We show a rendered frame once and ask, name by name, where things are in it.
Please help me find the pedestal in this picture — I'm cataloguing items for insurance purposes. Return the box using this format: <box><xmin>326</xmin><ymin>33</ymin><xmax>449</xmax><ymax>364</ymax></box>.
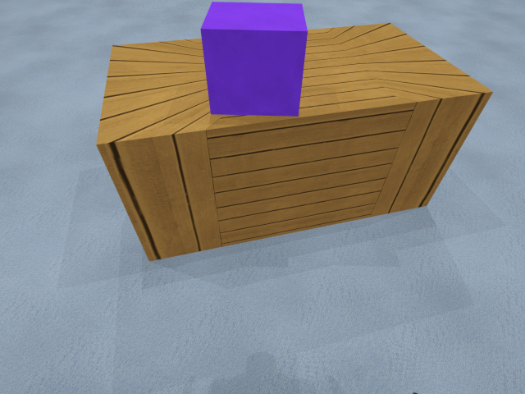
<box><xmin>96</xmin><ymin>23</ymin><xmax>493</xmax><ymax>261</ymax></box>

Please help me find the carton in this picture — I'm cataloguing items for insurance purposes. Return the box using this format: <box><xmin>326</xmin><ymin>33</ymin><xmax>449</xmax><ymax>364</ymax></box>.
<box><xmin>201</xmin><ymin>2</ymin><xmax>308</xmax><ymax>117</ymax></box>

